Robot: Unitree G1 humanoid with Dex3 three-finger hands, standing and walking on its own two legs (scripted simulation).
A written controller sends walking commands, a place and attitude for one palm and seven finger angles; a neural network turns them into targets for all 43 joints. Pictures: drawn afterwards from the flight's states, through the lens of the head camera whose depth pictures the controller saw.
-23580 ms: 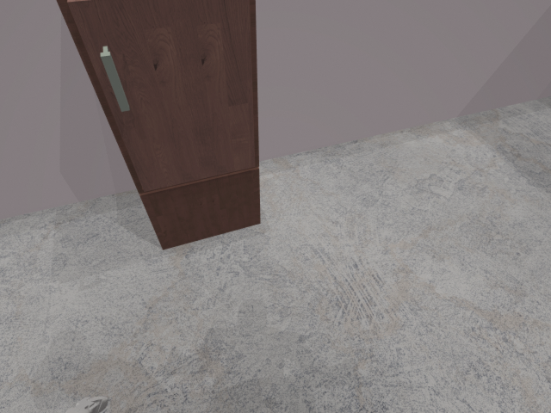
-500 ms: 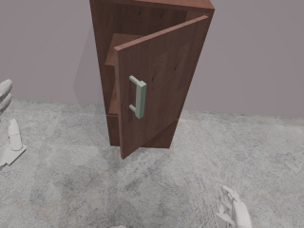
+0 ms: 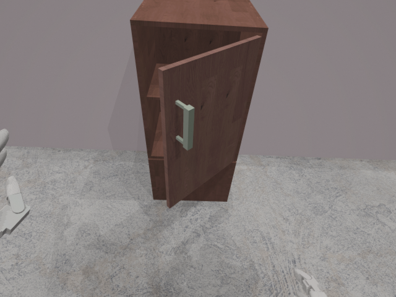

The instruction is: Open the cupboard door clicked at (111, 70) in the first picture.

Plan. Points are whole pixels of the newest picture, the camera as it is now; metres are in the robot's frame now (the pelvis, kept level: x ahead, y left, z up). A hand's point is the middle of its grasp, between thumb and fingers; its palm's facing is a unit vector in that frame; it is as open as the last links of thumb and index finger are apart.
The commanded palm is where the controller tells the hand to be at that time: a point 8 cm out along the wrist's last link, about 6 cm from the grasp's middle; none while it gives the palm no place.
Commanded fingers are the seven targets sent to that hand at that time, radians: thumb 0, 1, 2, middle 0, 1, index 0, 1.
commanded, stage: stop stepping back and stand still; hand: left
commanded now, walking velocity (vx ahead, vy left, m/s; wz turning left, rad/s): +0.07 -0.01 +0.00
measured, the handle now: (183, 125) +0.56 +0.05 +0.05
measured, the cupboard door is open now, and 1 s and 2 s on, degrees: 44 44 44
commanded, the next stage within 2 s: let the arm hang, fingers relaxed in 0.18 s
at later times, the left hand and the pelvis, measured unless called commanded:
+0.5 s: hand out of the picture +0.12 +0.22 -0.12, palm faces +0.07 -0.96 -0.27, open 7.4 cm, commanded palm none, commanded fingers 0.00 0.90 0.90 -0.20 -0.30 -0.20 -0.30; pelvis +0.00 +0.01 +0.00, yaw +4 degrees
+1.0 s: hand out of the picture -0.06 +0.19 -0.16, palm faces +0.10 -0.97 -0.22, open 7.4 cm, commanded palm none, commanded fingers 0.00 0.90 0.90 -0.20 -0.30 -0.20 -0.30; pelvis -0.01 +0.01 +0.01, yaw +4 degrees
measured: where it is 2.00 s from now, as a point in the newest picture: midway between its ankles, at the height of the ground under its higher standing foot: outside the picture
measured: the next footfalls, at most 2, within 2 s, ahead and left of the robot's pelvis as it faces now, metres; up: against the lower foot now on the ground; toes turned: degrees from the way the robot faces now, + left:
none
